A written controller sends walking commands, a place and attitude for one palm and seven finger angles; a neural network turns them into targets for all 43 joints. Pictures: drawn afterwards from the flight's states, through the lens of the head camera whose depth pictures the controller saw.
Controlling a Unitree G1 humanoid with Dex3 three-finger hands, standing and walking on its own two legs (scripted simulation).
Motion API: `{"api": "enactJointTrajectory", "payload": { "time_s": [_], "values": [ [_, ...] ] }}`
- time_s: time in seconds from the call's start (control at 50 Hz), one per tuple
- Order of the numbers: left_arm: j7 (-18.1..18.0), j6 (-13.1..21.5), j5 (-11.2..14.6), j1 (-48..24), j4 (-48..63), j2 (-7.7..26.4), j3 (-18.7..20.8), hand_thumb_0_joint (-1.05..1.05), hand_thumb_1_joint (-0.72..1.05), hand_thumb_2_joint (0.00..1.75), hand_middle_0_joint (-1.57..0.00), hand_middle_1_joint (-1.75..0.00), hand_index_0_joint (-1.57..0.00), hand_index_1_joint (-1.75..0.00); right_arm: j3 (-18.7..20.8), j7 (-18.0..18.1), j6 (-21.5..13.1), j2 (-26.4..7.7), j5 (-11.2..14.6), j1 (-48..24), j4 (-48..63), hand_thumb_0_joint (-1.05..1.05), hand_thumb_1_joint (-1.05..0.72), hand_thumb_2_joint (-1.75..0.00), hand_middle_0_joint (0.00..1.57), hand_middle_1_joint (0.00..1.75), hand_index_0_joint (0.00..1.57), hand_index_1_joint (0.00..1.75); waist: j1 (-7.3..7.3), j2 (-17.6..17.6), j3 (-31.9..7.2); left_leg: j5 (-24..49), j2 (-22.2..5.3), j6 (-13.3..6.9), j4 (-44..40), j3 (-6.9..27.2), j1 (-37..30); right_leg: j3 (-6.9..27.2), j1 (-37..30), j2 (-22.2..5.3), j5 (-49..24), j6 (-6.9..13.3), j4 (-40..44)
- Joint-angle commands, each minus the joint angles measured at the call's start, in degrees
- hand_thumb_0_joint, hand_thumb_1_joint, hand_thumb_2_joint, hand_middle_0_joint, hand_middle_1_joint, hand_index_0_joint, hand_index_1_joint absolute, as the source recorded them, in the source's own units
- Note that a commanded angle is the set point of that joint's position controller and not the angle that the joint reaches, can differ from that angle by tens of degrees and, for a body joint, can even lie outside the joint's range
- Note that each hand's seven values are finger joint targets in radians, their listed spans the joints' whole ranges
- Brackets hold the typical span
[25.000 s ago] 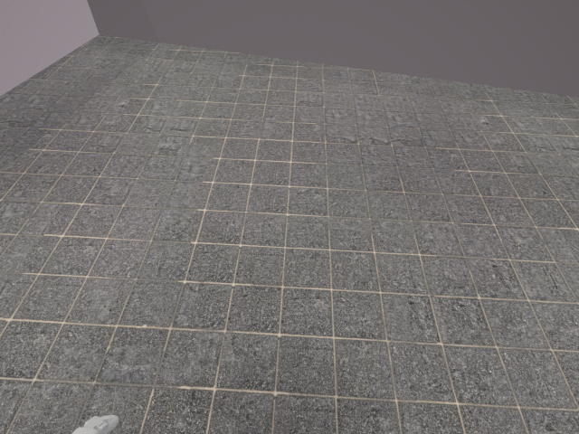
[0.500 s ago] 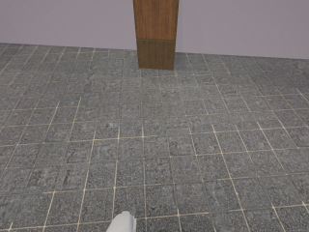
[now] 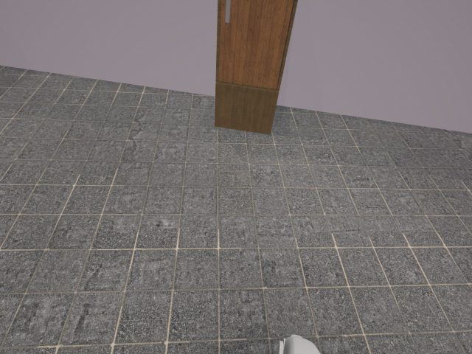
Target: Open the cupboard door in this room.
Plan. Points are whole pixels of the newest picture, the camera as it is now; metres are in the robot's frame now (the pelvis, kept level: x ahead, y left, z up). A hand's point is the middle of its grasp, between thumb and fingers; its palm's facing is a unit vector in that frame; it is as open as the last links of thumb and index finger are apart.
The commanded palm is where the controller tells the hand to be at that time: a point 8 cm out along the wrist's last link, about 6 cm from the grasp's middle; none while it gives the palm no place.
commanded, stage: turn or walk to find it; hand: left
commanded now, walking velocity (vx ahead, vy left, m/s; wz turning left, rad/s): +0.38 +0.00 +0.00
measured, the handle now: (228, 7) +1.66 +0.15 +0.02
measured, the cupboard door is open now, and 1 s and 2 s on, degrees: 0 0 0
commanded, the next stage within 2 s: stand and wait in 0.80 s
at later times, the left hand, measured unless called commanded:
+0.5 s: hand (191, 288) +0.29 +0.11 -0.17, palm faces +0.06 -0.97 -0.23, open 7.1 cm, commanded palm none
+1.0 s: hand (183, 276) +0.33 +0.14 -0.19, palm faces +0.14 -0.98 -0.13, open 7.4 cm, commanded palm none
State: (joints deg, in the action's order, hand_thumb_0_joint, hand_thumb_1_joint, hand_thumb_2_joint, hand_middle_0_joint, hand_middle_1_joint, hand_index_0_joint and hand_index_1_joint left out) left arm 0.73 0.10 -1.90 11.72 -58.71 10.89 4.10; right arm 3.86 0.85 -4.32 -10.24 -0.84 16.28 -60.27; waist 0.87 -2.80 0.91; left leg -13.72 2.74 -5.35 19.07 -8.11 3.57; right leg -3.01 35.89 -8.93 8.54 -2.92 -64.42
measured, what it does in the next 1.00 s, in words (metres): walks ahead: right foot, then left foot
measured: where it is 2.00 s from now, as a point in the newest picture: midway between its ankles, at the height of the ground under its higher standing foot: (238, 311)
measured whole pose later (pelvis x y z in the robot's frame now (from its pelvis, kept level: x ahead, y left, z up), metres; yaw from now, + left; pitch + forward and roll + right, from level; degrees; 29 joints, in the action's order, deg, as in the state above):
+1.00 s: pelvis +0.39 -0.01 -0.01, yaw +2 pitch -2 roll -1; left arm -0.4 1.0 -0.9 20.0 -66.2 7.9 1.9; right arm 1.6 0.4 -3.8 -7.0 -1.2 5.4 -58.0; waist 3.0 -1.6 5.7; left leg -14.2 -2.7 -2.2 30.2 -9.0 13.9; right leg -5.0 20.8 -5.3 27.9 -1.4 -61.7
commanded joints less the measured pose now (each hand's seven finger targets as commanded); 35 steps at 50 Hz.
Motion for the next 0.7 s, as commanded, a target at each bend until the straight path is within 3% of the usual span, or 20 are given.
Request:
{"api": "enactJointTrajectory", "payload": {
  "time_s": [0.0,0.1,0.16,0.18,0.22,0.24,0.26,0.28,0.3,0.32,0.34,0.36,0.38,0.4,0.42,0.46,0.48,0.54,0.6,0.68],
  "values": [
    [0.49,0.18,0.35,-1.78,3.91,1.8,-0.05,0.0,0.9,0.9,-0.2,-0.3,-0.2,-0.3,0.06,0.66,-1.25,-4.64,0.16,7.32,0.52,0.0,-0.9,-0.9,0.2,0.3,0.2,0.3,-0.94,7.32,7.71,16.95,-17.26,-2.36,-10.32,11.61,0.06,0.84,8.02,-0.51,-2.98,-0.53,2.87],
    [0.94,0.97,0.61,-11.5,7.84,1.44,-0.84,0.0,0.9,0.9,-0.2,-0.3,-0.2,-0.3,-0.03,1.14,-1.26,-4.78,-0.4,13.41,-1.66,0.0,-0.9,-0.9,0.2,0.3,0.2,0.3,-3.72,7.4,7.72,28.53,-17.98,-3.09,-7.46,10.73,-8.69,-1.4,9.34,0.96,-1.44,0.63,14.46],
    [1.06,1.7,0.87,-15.47,9.55,1.13,-1.3,0.0,0.9,0.9,-0.2,-0.3,-0.2,-0.3,-0.08,1.24,-1.04,-5.23,-0.71,15.62,-2.97,0.0,-0.9,-0.9,0.2,0.3,0.2,0.3,-5.0,7.87,6.85,34.6,-18.63,-3.23,-4.76,10.05,-11.42,-2.37,5.58,2.47,1.16,2.32,22.42],
    [0.97,1.86,0.96,-15.25,9.68,1.23,-1.33,0.0,0.9,0.9,-0.2,-0.3,-0.2,-0.3,-0.02,1.18,-0.9,-5.57,-0.81,15.36,-3.3,0.0,-0.9,-0.9,0.2,0.3,0.2,0.3,-4.56,8.0,6.54,37.56,-18.73,-3.19,-3.69,9.79,-11.59,-3.22,3.06,3.33,2.79,3.1,24.64],
    [0.79,2.45,0.96,-10.37,8.51,1.79,-1.28,0.0,0.9,0.9,-0.2,-0.3,-0.2,-0.3,-0.01,1.2,-0.76,-6.62,-0.54,14.49,-3.65,0.0,-0.9,-0.9,0.2,0.3,0.2,0.3,-2.26,7.67,3.27,50.2,-18.03,-2.36,1.84,7.86,-10.67,-5.1,-6.8,6.28,4.03,4.72,29.58],
    [0.59,2.84,0.87,-4.71,6.72,2.62,-1.08,0.0,0.9,0.9,-0.2,-0.3,-0.2,-0.3,0.14,1.17,-0.68,-7.34,-0.31,13.61,-3.8,0.0,-0.9,-0.9,0.2,0.3,0.2,0.3,0.35,7.7,0.09,54.7,-16.97,-1.31,7.31,6.89,-10.82,-6.16,-13.45,7.98,2.44,5.31,32.27],
    [0.36,3.41,0.65,3.37,4.0,4.15,-0.63,0.0,0.9,0.9,-0.2,-0.3,-0.2,-0.3,0.33,1.01,-0.65,-7.99,0.01,12.4,-3.7,0.0,-0.9,-0.9,0.2,0.3,0.2,0.3,3.88,6.46,-4.7,52.97,-15.37,0.38,16.15,5.58,-7.99,-6.53,-24.59,8.54,-2.23,5.87,36.47],
    [-0.22,3.99,0.22,12.09,1.2,8.3,0.38,0.0,0.9,0.9,-0.2,-0.3,-0.2,-0.3,0.29,0.4,-0.71,-6.85,0.59,12.0,-3.08,0.0,-0.9,-0.9,0.2,0.3,0.2,0.3,7.21,1.82,-9.93,38.41,-12.9,2.09,28.87,4.4,5.44,0.51,-42.2,1.59,-7.79,8.29,36.2],
    [-0.98,4.17,0.18,19.74,-1.1,13.63,2.01,0.0,0.9,0.9,-0.2,-0.3,-0.2,-0.3,-0.29,-0.02,-0.92,-3.41,1.14,13.61,-1.57,0.0,-0.9,-0.9,0.2,0.3,0.2,0.3,8.64,-10.57,-16.02,-4.11,-2.79,4.42,46.9,2.43,22.51,23.34,-55.98,-14.86,-19.64,14.41,38.11],
    [-1.07,3.82,1.39,18.41,-1.66,15.25,2.15,0.0,0.9,0.9,-0.2,-0.3,-0.2,-0.3,-0.39,0.3,-0.39,-3.96,1.24,12.48,-0.99,0.0,-0.9,-0.9,0.2,0.3,0.2,0.3,6.41,-7.56,-15.04,-18.16,-2.08,3.84,58.65,8.16,27.15,29.08,-52.83,-19.44,-21.53,17.82,42.48],
    [-1.12,3.64,1.56,12.11,-0.28,12.73,1.81,0.0,0.9,0.9,-0.2,-0.3,-0.2,-0.3,0.09,0.13,0.06,-3.44,1.21,10.48,-1.46,0.0,-0.9,-0.9,0.2,0.3,0.2,0.3,4.86,-2.64,-8.06,-13.58,-6.03,3.26,61.2,10.04,28.06,24.64,-43.33,-17.84,-7.07,17.14,45.87],
    [-1.09,3.86,1.55,7.63,0.89,10.0,1.19,0.0,0.9,0.9,-0.2,-0.3,-0.2,-0.3,0.1,-0.4,0.51,-2.17,0.71,7.12,-0.88,0.0,-0.9,-0.9,0.2,0.3,0.2,0.3,3.92,-1.14,-1.69,-8.93,-8.12,3.45,60.24,10.09,29.68,22.68,-34.08,-15.19,2.75,14.79,49.08],
    [-1.19,3.86,1.63,4.28,1.41,7.91,0.7,0.0,0.9,0.9,-0.2,-0.3,-0.2,-0.3,0.14,-0.52,1.07,-1.53,0.24,6.37,-0.87,0.0,-0.9,-0.9,0.2,0.3,0.2,0.3,1.43,1.81,1.58,-5.51,-9.82,3.66,58.14,10.7,29.12,18.41,-28.01,-13.59,6.74,12.88,50.82],
    [-1.26,4.03,1.44,2.53,1.64,5.85,0.13,0.0,0.9,0.9,-0.2,-0.3,-0.2,-0.3,-0.04,-0.65,1.79,-0.23,-0.2,6.65,-1.17,0.0,-0.9,-0.9,0.2,0.3,0.2,0.3,-0.03,1.49,4.04,-3.29,-10.63,4.2,55.78,10.02,27.09,14.05,-21.91,-11.46,7.8,11.22,52.57],
    [-1.29,4.3,1.19,2.16,1.38,4.46,-0.23,0.0,0.9,0.9,-0.2,-0.3,-0.2,-0.3,-0.18,-0.78,2.45,0.54,-0.54,7.99,-1.56,0.0,-0.9,-0.9,0.2,0.3,0.2,0.3,-1.39,0.09,3.89,-1.88,-10.69,4.84,53.82,9.4,25.77,10.79,-19.53,-9.58,7.45,10.41,53.47],
    [-1.22,4.57,0.92,3.16,0.41,3.55,-0.47,0.0,0.9,0.9,-0.2,-0.3,-0.2,-0.3,-0.03,-1.02,3.31,0.95,-0.8,9.07,-1.77,0.0,-0.9,-0.9,0.2,0.3,0.2,0.3,-2.59,-2.66,3.69,0.05,-10.79,6.05,49.88,7.85,25.12,5.91,-17.03,-7.1,6.56,9.56,54.32],
    [-1.33,4.9,0.53,4.27,0.32,2.22,0.01,0.0,0.9,0.9,-0.2,-0.3,-0.2,-0.3,0.29,-1.19,3.47,1.5,-1.03,8.67,-1.32,0.0,-0.9,-0.9,0.2,0.3,0.2,0.3,-2.56,-3.9,3.9,1.19,-11.11,6.38,47.99,7.45,25.25,5.12,-16.37,-6.4,6.18,9.53,54.57],
    [-1.06,5.27,0.7,4.99,-0.34,4.05,-0.04,0.0,0.9,0.9,-0.2,-0.3,-0.2,-0.3,0.38,-1.79,3.67,0.29,-1.01,3.52,1.07,0.0,-0.9,-0.9,0.2,0.3,0.2,0.3,-2.2,-3.92,4.77,4.4,-11.59,7.66,41.58,6.45,27.98,3.59,-18.21,-6.04,5.99,10.28,56.22],
    [-1.04,5.69,0.69,8.53,-1.73,4.8,-0.16,0.0,0.9,0.9,-0.2,-0.3,-0.2,-0.3,0.07,-2.43,3.0,-0.25,-0.88,-3.91,3.72,0.0,-0.9,-0.9,0.2,0.3,0.2,0.3,-0.14,-2.83,5.55,5.06,-11.96,7.99,32.26,5.59,30.56,3.81,-23.96,-6.81,1.47,11.17,55.49],
    [-1.13,5.42,0.63,12.68,-3.5,5.86,-0.26,0.0,0.9,0.9,-0.2,-0.3,-0.2,-0.3,-0.57,-2.79,2.08,-0.37,-0.76,-12.28,6.35,0.0,-0.9,-0.9,0.2,0.3,0.2,0.3,2.69,-1.38,5.35,3.2,-10.15,7.5,21.39,3.59,29.73,3.81,-31.78,-8.08,-6.92,11.52,52.97]
  ]
}}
